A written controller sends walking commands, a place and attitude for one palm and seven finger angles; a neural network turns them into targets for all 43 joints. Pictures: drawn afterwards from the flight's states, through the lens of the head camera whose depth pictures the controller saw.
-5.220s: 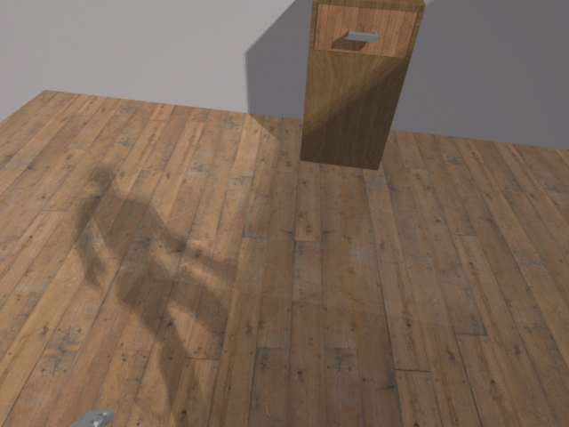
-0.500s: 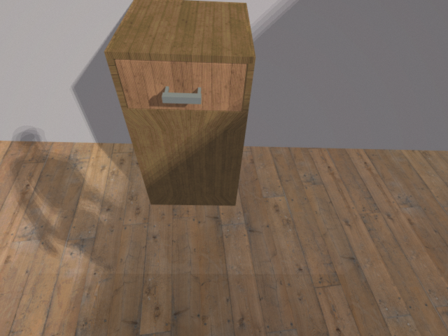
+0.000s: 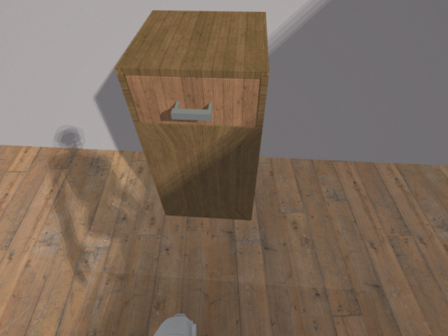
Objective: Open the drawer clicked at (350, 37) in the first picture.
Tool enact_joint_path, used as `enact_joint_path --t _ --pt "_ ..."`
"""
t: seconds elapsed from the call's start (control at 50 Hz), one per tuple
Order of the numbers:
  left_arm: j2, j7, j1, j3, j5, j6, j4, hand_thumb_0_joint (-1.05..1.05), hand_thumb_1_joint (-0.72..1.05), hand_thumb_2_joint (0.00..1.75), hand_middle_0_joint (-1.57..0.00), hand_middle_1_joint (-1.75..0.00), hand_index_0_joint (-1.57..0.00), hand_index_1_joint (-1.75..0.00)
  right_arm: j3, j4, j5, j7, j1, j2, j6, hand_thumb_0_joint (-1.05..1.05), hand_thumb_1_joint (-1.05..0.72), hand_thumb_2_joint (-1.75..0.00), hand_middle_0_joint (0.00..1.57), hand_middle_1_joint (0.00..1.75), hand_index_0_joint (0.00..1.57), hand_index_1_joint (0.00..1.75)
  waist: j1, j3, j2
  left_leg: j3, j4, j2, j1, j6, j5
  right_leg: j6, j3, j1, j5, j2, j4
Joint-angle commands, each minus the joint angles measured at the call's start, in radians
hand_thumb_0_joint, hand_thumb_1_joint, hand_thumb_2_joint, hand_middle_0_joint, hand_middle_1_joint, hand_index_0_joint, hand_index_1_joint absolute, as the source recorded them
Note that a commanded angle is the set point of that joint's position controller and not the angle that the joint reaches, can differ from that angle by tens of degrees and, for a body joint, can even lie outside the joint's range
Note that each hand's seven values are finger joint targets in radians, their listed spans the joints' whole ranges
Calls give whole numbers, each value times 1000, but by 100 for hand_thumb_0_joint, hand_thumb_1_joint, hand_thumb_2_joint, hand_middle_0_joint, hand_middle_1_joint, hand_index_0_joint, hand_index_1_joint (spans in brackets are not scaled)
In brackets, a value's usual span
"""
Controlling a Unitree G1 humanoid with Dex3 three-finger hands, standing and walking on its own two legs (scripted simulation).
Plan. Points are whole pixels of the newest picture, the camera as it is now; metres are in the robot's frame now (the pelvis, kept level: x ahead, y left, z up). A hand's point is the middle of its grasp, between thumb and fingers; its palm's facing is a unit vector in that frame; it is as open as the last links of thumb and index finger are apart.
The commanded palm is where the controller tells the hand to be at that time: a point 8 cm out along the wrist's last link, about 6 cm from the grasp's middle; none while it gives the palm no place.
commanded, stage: take the last steps up to it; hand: left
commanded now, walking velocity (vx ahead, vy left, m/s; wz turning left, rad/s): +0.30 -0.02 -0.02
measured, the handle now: (192, 109) +0.74 +0.16 -0.05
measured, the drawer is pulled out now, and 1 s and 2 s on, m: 0.00 0.00 0.00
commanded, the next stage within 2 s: come to a stop and stand still in 0.46 s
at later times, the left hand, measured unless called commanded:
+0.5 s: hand (149, 274) +0.27 +0.20 -0.16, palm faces -0.02 -0.98 -0.21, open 7.4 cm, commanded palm none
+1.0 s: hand (153, 269) +0.29 +0.20 -0.18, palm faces +0.02 -0.97 -0.25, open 7.3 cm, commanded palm none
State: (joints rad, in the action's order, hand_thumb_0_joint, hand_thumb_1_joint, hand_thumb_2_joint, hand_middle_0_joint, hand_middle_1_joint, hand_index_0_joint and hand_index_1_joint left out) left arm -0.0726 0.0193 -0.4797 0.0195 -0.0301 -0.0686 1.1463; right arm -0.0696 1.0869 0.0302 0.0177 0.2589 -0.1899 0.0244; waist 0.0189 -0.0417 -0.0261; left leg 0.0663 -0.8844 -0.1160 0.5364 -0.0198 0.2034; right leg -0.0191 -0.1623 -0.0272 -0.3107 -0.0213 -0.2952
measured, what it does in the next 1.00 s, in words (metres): walks ahead: left foot, then right foot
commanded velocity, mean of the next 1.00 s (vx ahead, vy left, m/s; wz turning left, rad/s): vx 0.02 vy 0.02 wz -0.01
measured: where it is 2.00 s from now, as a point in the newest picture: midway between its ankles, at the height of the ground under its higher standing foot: outside the picture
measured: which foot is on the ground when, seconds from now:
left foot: up 0.00-0.12, down 0.14-0.58, up 0.60-1.00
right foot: down 0.00-0.14, up 0.16-0.56, down 0.58-1.00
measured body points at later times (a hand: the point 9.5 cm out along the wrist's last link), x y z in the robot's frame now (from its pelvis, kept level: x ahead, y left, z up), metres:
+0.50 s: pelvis +0.17 +0.02 +0.00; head +0.17 +0.02 +0.44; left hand +0.27 +0.26 -0.15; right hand +0.16 -0.21 -0.16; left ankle +0.12 +0.14 -0.74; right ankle +0.24 -0.11 -0.72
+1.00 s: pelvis +0.22 +0.01 -0.01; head +0.26 +0.01 +0.44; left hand +0.29 +0.25 -0.16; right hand +0.29 -0.24 -0.16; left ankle +0.21 +0.13 -0.71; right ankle +0.27 -0.11 -0.74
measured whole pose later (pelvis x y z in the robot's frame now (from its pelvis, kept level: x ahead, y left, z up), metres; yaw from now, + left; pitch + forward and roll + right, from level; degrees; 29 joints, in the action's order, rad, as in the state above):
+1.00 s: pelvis +0.22 +0.01 -0.01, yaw -2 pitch +0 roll +1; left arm -0.18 0.04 -0.16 0.06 -0.04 0.03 1.01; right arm -0.06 1.00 0.01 -0.02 0.12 -0.20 0.05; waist 0.02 -0.10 0.00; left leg 0.03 -0.82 -0.01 0.36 -0.05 0.44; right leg -0.02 -0.14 0.31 -0.18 -0.07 -0.50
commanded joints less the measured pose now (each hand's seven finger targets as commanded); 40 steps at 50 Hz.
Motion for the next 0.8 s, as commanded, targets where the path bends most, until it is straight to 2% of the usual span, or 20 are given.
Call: enact_joint_path --t 0.0,0.02,0.04,0.08,0.1,0.12,0.14,0.16,0.2,0.24,0.28,0.46,0.52,0.54,0.56,0.58,0.6,0.66,0.7,0.78 --pt "-172 12 -72 31 0 -8 -3 0 90 90 -20 -30 -20 -30 12 -125 -10 12 -175 6 -52 0 -90 -90 20 30 20 30 30 -102 177 53 171 26 33 28 57 -119 161 28 395 -259 68" --pt "-176 12 -77 31 -1 -4 2 0 90 90 -20 -30 -20 -30 13 -122 -11 10 -175 6 -57 0 -90 -90 20 30 20 30 32 -96 180 66 206 42 -18 38 75 -116 161 35 424 -256 42" --pt "-181 12 -63 33 2 -4 4 0 90 90 -20 -30 -20 -30 12 -111 -11 6 -134 -1 -63 0 -90 -90 20 30 20 30 6 -75 166 80 254 59 -93 46 68 -110 147 45 482 -250 -11" --pt "-175 9 -31 35 10 0 3 0 90 90 -20 -30 -20 -30 0 -38 -3 -12 88 -45 -78 0 -90 -90 20 30 20 30 -93 34 89 90 392 93 -428 67 -25 -64 69 150 565 -178 -304" --pt "-132 3 -66 29 20 2 -11 0 90 90 -20 -30 -20 -30 -22 -7 7 -26 219 -146 -87 0 -90 -90 20 30 20 30 -131 163 -100 -158 422 -113 -694 132 -84 -13 22 358 304 -95 -553" --pt "-96 -5 -46 16 27 -1 -46 0 90 90 -20 -30 -20 -30 -38 15 -2 -36 317 -227 -84 0 -90 -90 20 30 20 30 -148 225 -272 -475 543 -336 -809 228 -203 15 33 565 -238 9 -829" --pt "-127 1 16 26 20 6 -61 0 90 90 -20 -30 -20 -30 -35 16 -10 -42 289 -219 -73 0 -90 -90 20 30 20 30 -138 178 -144 -472 589 -367 -739 259 -162 -11 129 606 -260 -32 -944" --pt "-123 -3 75 29 18 13 -70 0 90 90 -20 -30 -20 -30 -31 -8 -11 -43 201 -182 -73 0 -90 -90 20 30 20 30 -113 84 -67 -406 629 -330 -576 244 -53 -10 135 619 -196 -70 -990" --pt "-104 -16 101 37 6 25 -60 0 90 90 -20 -30 -20 -30 -1 -40 -8 -44 70 -81 -85 0 -90 -90 20 30 20 30 -61 -72 -64 -260 683 -264 -364 195 -32 6 156 602 -63 -125 -955" --pt "-81 -21 67 37 1 40 -55 0 90 90 -20 -30 -20 -30 13 -42 -9 -45 54 -43 -98 0 -90 -90 20 30 20 30 -23 -66 -88 -133 683 -201 -302 169 -160 20 140 534 -12 -125 -869" --pt "-74 -22 57 41 4 53 -67 0 90 90 -20 -30 -20 -30 6 -59 -8 -46 38 -47 -102 0 -90 -90 20 30 20 30 1 -36 -79 -69 684 -190 -298 179 -197 33 130 507 9 -128 -769" --pt "-129 -32 281 42 4 55 -169 0 90 90 -20 -30 -20 -30 -9 -53 3 -37 74 -104 -75 0 -90 -90 20 30 20 30 -38 -84 -95 -45 629 -177 -358 172 -188 35 56 441 69 -73 -381" --pt "-169 -31 167 52 2 38 -135 0 90 90 -20 -30 -20 -30 -6 -47 -1 -35 61 -101 -66 0 -90 -90 20 30 20 30 25 -14 -17 12 432 -109 -318 108 -123 20 26 198 151 -31 -198" --pt "-227 -25 83 63 -2 24 -109 0 90 90 -20 -30 -20 -30 2 -47 -9 -30 72 -72 -68 0 -90 -90 20 30 20 30 62 44 108 73 247 -40 -222 68 -41 -10 145 45 200 -118 -158" --pt "-309 -13 33 77 -1 16 -99 0 90 90 -20 -30 -20 -30 18 -62 -18 -25 107 -5 -68 0 -90 -90 20 30 20 30 58 94 344 129 19 80 -59 24 305 -98 431 -63 381 -341 -58" --pt "-318 -7 33 64 16 21 -109 0 90 90 -20 -30 -20 -30 20 -70 -22 -37 90 -38 -52 0 -90 -90 20 30 20 30 62 128 258 12 -89 68 -105 22 451 -167 459 10 527 -405 -12" --pt "-285 1 134 57 17 18 -121 0 90 90 -20 -30 -20 -30 20 -51 -23 -41 91 -27 -42 0 -90 -90 20 30 20 30 23 101 254 -46 -113 42 -149 19 388 -162 399 97 636 -365 -9" --pt "-236 22 282 45 12 40 -165 0 90 90 -20 -30 -20 -30 23 -14 -35 -47 105 -6 -14 0 -90 -90 20 30 20 30 -23 69 124 -62 -85 35 -202 1 305 -169 254 207 785 -323 -57" --pt "-247 26 283 47 10 51 -169 0 90 90 -20 -30 -20 -30 22 -13 -36 -45 94 -3 9 0 -90 -90 20 30 20 30 -20 79 102 -52 -61 55 -207 -10 284 -165 211 217 771 -314 -56" --pt "-269 33 248 68 7 66 -167 0 90 90 -20 -30 -20 -30 5 -52 -23 -40 35 -29 31 0 -90 -90 20 30 20 30 10 87 108 -57 -96 84 -133 -29 272 -191 243 168 837 -342 -68"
